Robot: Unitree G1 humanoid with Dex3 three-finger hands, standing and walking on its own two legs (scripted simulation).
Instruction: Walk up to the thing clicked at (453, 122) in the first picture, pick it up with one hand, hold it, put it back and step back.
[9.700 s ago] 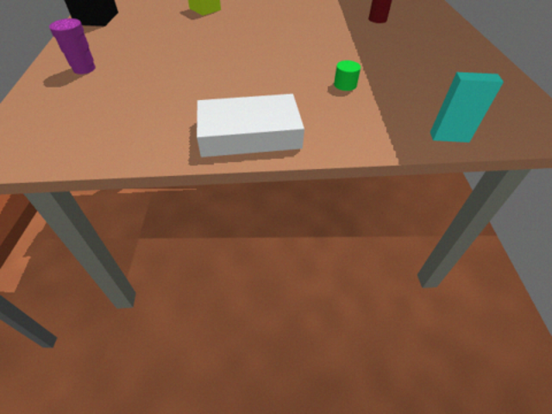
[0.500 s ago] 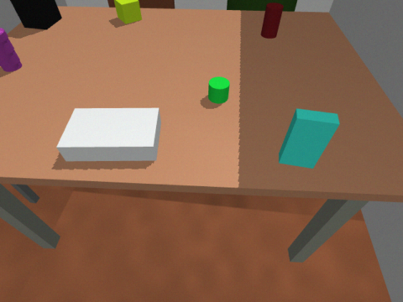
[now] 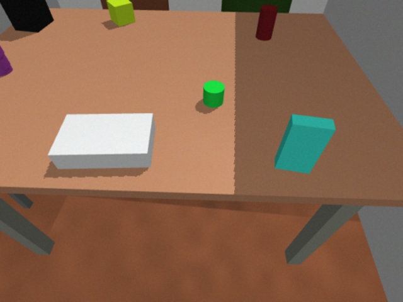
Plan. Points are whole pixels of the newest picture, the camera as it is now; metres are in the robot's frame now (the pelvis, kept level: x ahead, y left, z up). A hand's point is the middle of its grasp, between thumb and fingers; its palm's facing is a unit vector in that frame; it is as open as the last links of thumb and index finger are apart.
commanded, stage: stand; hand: right
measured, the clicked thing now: (301, 146) +0.43 -0.21 +0.05
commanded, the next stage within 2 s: none
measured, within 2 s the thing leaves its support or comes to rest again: neither
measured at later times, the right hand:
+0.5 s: hand out of the picture +0.11 -0.26 -0.15, palm faces -0.02 +0.94 -0.34, open 7.4 cm
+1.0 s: hand out of the picture +0.09 -0.26 -0.16, palm faces -0.02 +0.94 -0.33, open 7.4 cm
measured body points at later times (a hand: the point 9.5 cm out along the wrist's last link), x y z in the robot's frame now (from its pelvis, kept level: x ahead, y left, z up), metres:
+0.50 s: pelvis +0.02 -0.01 +0.00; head +0.03 -0.01 +0.45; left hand +0.10 +0.29 -0.13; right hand +0.11 -0.31 -0.13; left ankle +0.01 +0.12 -0.75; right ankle +0.01 -0.15 -0.75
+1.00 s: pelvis +0.01 -0.01 +0.00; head +0.02 -0.01 +0.45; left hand +0.09 +0.29 -0.13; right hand +0.09 -0.31 -0.13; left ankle +0.01 +0.12 -0.75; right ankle +0.01 -0.15 -0.75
